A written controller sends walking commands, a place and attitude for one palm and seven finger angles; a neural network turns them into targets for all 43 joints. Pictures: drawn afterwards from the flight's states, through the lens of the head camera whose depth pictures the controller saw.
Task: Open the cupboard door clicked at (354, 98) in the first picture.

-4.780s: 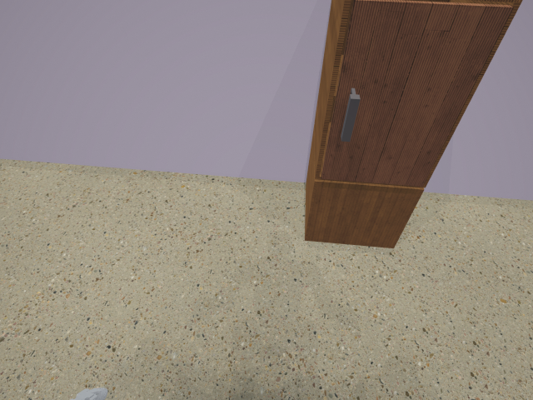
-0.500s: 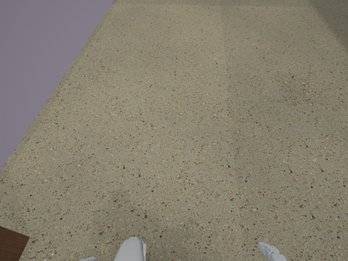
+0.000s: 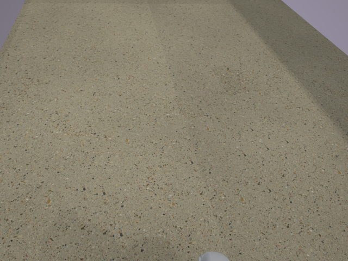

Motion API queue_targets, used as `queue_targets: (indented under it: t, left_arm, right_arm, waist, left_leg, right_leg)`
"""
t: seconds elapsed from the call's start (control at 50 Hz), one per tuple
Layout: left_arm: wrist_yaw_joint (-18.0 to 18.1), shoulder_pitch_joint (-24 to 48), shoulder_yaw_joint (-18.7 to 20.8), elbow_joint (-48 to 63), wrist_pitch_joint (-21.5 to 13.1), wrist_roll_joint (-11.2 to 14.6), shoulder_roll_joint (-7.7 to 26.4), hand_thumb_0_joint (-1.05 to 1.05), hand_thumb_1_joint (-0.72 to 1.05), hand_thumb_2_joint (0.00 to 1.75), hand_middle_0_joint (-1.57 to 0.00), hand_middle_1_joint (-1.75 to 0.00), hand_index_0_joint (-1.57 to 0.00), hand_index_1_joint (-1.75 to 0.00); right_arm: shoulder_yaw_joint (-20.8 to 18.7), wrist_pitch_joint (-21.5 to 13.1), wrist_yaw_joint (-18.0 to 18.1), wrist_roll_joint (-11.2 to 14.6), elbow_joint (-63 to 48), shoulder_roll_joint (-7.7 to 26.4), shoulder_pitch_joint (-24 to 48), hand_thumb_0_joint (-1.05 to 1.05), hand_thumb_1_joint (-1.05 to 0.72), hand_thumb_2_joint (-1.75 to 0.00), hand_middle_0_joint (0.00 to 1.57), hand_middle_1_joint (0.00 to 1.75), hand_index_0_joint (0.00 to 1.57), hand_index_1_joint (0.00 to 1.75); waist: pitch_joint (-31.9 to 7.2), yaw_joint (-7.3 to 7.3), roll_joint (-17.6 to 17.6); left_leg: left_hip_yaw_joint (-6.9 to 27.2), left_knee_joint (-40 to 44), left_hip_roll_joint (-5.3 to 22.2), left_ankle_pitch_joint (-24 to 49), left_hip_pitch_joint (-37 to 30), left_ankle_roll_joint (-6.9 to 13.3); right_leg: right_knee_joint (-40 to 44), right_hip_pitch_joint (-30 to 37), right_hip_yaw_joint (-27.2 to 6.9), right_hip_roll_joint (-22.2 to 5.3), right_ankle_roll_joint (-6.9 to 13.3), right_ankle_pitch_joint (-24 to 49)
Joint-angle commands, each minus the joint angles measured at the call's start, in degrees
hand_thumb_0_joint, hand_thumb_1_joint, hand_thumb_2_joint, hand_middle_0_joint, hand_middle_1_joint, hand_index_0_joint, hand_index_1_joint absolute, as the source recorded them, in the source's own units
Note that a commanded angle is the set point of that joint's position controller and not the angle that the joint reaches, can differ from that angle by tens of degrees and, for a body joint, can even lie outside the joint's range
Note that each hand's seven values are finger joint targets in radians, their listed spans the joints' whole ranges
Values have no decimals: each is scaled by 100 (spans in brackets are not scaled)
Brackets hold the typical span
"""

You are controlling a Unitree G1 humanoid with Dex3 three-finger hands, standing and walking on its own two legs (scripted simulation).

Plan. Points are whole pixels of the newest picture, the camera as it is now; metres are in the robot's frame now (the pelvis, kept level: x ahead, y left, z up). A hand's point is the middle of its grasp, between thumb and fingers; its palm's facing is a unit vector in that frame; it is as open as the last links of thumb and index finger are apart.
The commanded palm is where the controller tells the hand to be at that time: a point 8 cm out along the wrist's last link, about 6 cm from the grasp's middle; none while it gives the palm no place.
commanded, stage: walk to a spot facing it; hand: left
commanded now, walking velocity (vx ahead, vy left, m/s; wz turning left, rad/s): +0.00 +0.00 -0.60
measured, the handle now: out of the picture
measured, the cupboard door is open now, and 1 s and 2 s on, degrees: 0 0 0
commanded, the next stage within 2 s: turn to face it in 1.14 s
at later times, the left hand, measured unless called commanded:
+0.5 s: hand (132, 253) +0.16 +0.11 -0.15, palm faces -0.26 -0.94 -0.24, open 7.4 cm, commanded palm none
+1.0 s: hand (135, 205) +0.29 +0.13 -0.18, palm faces -0.52 -0.83 -0.18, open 7.4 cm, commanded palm none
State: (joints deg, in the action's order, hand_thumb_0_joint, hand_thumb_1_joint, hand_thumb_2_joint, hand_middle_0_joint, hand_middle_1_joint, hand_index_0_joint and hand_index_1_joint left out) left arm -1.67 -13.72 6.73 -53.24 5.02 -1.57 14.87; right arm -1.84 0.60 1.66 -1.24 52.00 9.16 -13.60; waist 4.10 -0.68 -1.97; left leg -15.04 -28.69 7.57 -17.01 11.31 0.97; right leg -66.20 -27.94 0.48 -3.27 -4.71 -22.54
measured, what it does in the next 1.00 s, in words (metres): walks ahead, turning right: right foot, then left foot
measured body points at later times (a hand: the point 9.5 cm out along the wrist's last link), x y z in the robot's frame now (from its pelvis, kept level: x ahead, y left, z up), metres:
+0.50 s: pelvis +0.02 -0.05 +0.00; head +0.03 -0.08 +0.45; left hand +0.17 +0.16 -0.13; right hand +0.01 -0.32 -0.15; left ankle +0.07 +0.11 -0.67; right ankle -0.02 -0.14 -0.74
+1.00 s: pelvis +0.12 -0.02 +0.00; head +0.17 -0.01 +0.45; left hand +0.31 +0.17 -0.16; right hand +0.00 -0.23 -0.13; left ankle +0.13 +0.07 -0.74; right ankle +0.04 -0.15 -0.65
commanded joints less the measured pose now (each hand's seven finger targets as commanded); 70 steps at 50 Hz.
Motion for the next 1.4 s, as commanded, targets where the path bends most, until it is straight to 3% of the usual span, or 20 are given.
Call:
queue_targets:
  t: [0.0,0.1,0.14,0.16,0.18,0.22,0.32,0.54,0.64,0.68,0.7,0.82,1.08,1.14,1.16,1.18,1.2,1.24,1.32,1.38]
  left_arm:
    - [-12,612,-55,615,-164,36,41,0,90,90,-20,-30,-20,-30]
    - [21,555,-99,620,-288,34,5,0,90,90,-20,-30,-20,-30]
    - [67,-42,-41,456,-405,20,292,0,90,90,-20,-30,-20,-30]
    - [152,-487,66,332,-505,-44,1013,0,90,90,-20,-30,-20,-30]
    - [233,-750,166,233,-487,52,1489,0,90,90,-20,-30,-20,-30]
    - [335,-394,139,317,-442,78,1138,0,90,90,-20,-30,-20,-30]
    - [264,331,-38,470,-511,96,709,0,90,90,-20,-30,-20,-30]
    - [172,-262,9,287,-624,34,878,0,90,90,-20,-30,-20,-30]
    - [161,177,8,378,-559,70,741,0,90,90,-20,-30,-20,-30]
    - [62,75,-130,559,-522,146,58,0,90,90,-20,-30,-20,-30]
    - [55,208,-90,602,-507,64,310,0,90,90,-20,-30,-20,-30]
    - [-70,-264,-13,132,-320,9,126,0,90,90,-20,-30,-20,-30]
    - [-18,1016,-162,587,-297,13,-114,0,90,90,-20,-30,-20,-30]
    - [28,449,-121,486,-436,-4,93,0,90,90,-20,-30,-20,-30]
    - [64,-208,-60,330,-532,-18,377,0,90,90,-20,-30,-20,-30]
    - [157,-843,70,150,-625,-33,1085,0,90,90,-20,-30,-20,-30]
    - [242,-1062,168,46,-589,116,1488,0,90,90,-20,-30,-20,-30]
    - [357,-476,60,199,-523,107,1002,0,90,90,-20,-30,-20,-30]
    - [375,685,-233,349,-568,35,423,0,90,90,-20,-30,-20,-30]
    - [331,715,-337,244,-624,30,295,0,90,90,-20,-30,-20,-30]
  right_arm:
    - [-390,-109,8,-37,-178,1160,-361,0,-90,-90,20,30,20,30]
    - [-498,-81,-62,-55,-50,1322,-355,0,-90,-90,20,30,20,30]
    - [-483,-70,-95,4,-80,1268,-334,0,-90,-90,20,30,20,30]
    - [-384,-38,-143,56,-262,909,-375,0,-90,-90,20,30,20,30]
    - [-259,14,-129,26,-547,663,44,0,-90,-90,20,30,20,30]
    - [-260,98,-36,51,-524,713,187,0,-90,-90,20,30,20,30]
    - [-315,148,-85,-40,-197,831,-76,0,-90,-90,20,30,20,30]
    - [-300,-75,-200,-11,-686,849,946,0,-90,-90,20,30,20,30]
    - [-298,-223,-81,48,-420,933,-101,0,-90,-90,20,30,20,30]
    - [-482,-267,-17,-60,-201,1936,-1066,0,-90,-90,20,30,20,30]
    - [-446,-192,-25,-17,-287,1936,-876,0,-90,-90,20,30,20,30]
    - [-148,-282,53,-3,-355,987,-25,0,-90,-90,20,30,20,30]
    - [-366,-166,1,-44,250,1093,-858,0,-90,-90,20,30,20,30]
    - [-433,-159,-44,9,219,1215,-814,0,-90,-90,20,30,20,30]
    - [-427,-159,-88,69,119,1229,-737,0,-90,-90,20,30,20,30]
    - [-326,-137,-140,121,-133,857,-655,0,-90,-90,20,30,20,30]
    - [-282,-85,-67,126,-348,693,-368,0,-90,-90,20,30,20,30]
    - [-194,-15,-5,99,-265,566,-193,0,-90,-90,20,30,20,30]
    - [-142,148,-28,12,276,440,-787,0,-90,-90,20,30,20,30]
    - [-78,146,-61,47,425,329,-918,0,-90,-90,20,30,20,30]
  waist:
    - [-351,338,1387]
    - [-570,288,1512]
    - [-961,-96,846]
    - [-1139,-325,-1044]
    - [-1175,-438,-1766]
    - [-925,-304,-1029]
    - [-610,123,-628]
    - [-189,-250,-727]
    - [-440,305,-383]
    - [-816,646,2356]
    - [-422,576,1765]
    - [51,-6,1114]
    - [-168,401,1322]
    - [-661,42,1078]
    - [-1063,-333,716]
    - [-1575,-564,-998]
    - [-1806,-578,-1286]
    - [-1377,-384,-757]
    - [-642,347,-271]
    - [-489,376,-541]
  left_leg:
    - [711,865,1475,2550,-844,580]
    - [329,248,1592,2812,-785,383]
    - [-75,-1030,1382,2533,-232,-104]
    - [-196,-2368,759,2,1442,-484]
    - [399,-3571,94,-2101,2442,-652]
    - [1253,-3990,276,-1592,2585,-562]
    - [1231,-3701,134,-370,2161,-752]
    - [1265,-1890,-290,-533,1972,-633]
    - [1111,286,-552,188,-694,-477]
    - [3805,1603,1918,-1346,-1899,128]
    - [4054,1859,2356,-1872,-1045,423]
    - [1242,1425,1113,1730,-139,143]
    - [233,404,1418,3918,-1148,448]
    - [-58,-772,1363,4883,-1091,144]
    - [-184,-1877,1289,4328,-339,-135]
    - [-226,-3436,451,280,1625,-507]
    - [535,-4834,-84,-2218,2391,-662]
    - [1362,-4688,176,-1558,2470,-499]
    - [1308,-3878,37,-668,1502,-488]
    - [1163,-2690,-126,-395,1043,-468]
  right_leg:
    - [1088,-309,387,-100,24,-249]
    - [2658,573,669,123,266,-94]
    - [4101,1957,528,60,453,1319]
    - [4549,3229,-1267,-1225,943,2856]
    - [4386,3239,-2404,-2110,1501,5189]
    - [4330,2807,-1652,-1740,1630,4654]
    - [4576,2103,-1035,-910,1281,3430]
    - [5092,1950,-2312,-905,1591,701]
    - [4094,514,-2067,-294,1121,662]
    - [1274,-1224,-515,941,463,-1329]
    - [565,-1176,-470,408,425,-1143]
    - [-428,-604,-47,53,170,451]
    - [2131,-131,681,62,222,156]
    - [3320,1053,838,354,441,705]
    - [4016,2356,528,126,601,1805]
    - [3960,4101,-1517,-1355,1223,4573]
    - [3822,4087,-2511,-2343,1931,6888]
    - [4078,3351,-1569,-1837,1858,5287]
    - [4473,1429,-225,-1140,1331,3951]
    - [4582,1147,265,-927,1213,3243]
